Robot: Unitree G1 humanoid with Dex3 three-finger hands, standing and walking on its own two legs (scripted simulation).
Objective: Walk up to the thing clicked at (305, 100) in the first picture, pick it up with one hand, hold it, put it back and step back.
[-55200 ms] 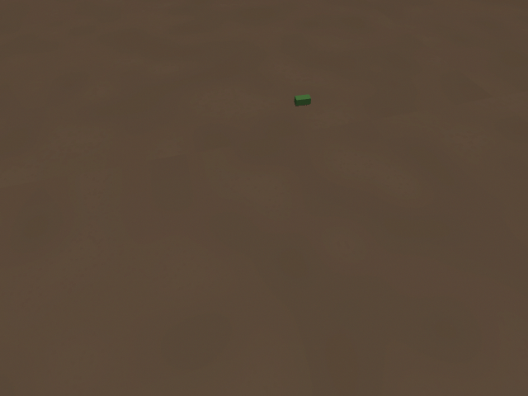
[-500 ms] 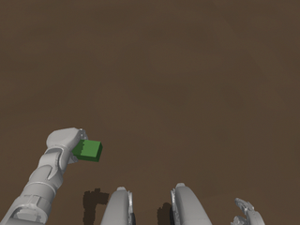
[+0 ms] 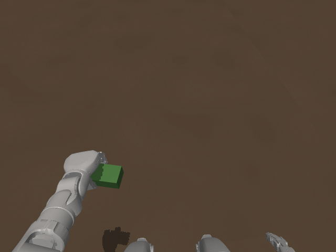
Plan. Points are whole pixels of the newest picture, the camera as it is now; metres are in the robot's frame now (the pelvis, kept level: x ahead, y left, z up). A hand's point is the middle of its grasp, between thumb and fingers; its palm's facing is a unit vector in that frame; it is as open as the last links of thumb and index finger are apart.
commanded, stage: hold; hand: left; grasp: from above
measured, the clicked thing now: (103, 175) +0.33 +0.20 -0.10
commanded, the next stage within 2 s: crouch in 1.94 s
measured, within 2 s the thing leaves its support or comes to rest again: neither
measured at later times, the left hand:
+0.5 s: hand (86, 167) +0.33 +0.23 -0.03, palm faces -0.46 -0.06 -0.88, open 8.0 cm
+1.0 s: hand (84, 175) +0.30 +0.22 -0.01, palm faces -0.46 -0.06 -0.88, open 8.0 cm
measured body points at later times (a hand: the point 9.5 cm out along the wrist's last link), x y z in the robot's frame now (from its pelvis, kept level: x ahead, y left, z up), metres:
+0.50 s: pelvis +0.02 +0.00 +0.02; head +0.05 -0.01 +0.47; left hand +0.35 +0.23 +0.02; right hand +0.13 -0.27 -0.10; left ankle +0.02 +0.12 -0.70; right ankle +0.03 -0.14 -0.70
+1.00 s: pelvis +0.00 +0.00 +0.03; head +0.02 -0.03 +0.48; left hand +0.32 +0.22 +0.04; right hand +0.14 -0.26 -0.09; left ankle +0.02 +0.12 -0.70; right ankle +0.03 -0.14 -0.70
